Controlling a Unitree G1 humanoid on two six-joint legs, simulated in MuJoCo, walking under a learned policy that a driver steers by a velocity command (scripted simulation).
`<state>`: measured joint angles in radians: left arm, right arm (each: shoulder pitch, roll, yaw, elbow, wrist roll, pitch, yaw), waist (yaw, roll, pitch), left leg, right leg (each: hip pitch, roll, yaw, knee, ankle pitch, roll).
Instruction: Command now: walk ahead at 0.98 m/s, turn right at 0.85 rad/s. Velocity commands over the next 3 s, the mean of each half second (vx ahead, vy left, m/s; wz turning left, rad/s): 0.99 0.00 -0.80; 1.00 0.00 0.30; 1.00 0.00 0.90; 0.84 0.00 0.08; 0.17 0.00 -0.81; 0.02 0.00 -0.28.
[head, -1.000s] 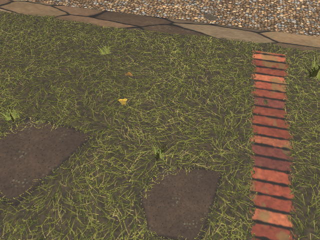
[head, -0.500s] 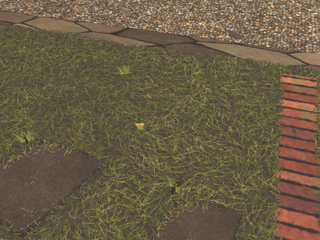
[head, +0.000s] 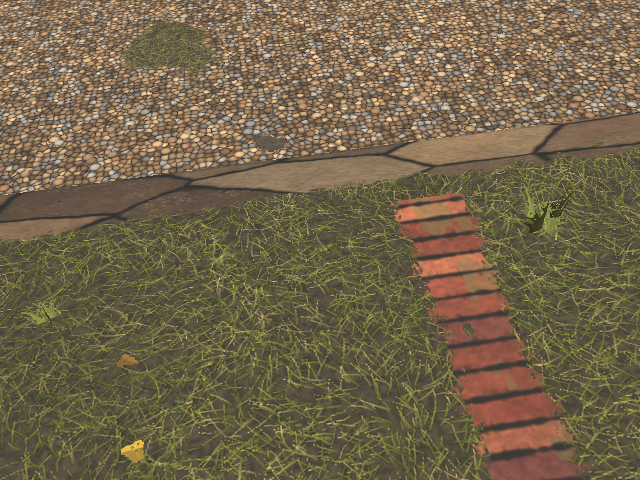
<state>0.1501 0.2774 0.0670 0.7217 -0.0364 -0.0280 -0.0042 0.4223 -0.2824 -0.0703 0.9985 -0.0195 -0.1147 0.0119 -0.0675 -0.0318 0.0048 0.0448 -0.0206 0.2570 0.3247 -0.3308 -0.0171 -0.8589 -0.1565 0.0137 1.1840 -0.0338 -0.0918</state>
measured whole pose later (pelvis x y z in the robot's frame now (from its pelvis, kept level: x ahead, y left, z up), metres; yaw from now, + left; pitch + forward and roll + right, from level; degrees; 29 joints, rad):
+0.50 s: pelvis +0.41 -0.08 +0.01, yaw -24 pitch +0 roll +1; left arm 0.45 0.18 0.03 0.76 -0.02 -0.09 0.00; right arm -0.01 -0.25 -0.02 0.61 -0.01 -0.12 0.00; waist 0.09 0.04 0.03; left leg -0.73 0.11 -0.09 0.75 0.11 -0.03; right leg -0.06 0.15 0.12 0.40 -0.32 -0.14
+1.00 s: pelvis +0.87 -0.19 +0.01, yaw -12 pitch +1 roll +0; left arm -0.04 0.23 0.01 0.58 0.01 -0.16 -0.02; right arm 0.56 -0.21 -0.05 0.82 0.04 -0.08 0.01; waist -0.13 -0.02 0.03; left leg -0.01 -0.13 -0.21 0.33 -0.32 0.10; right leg -0.68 -0.05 0.15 0.64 0.04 0.02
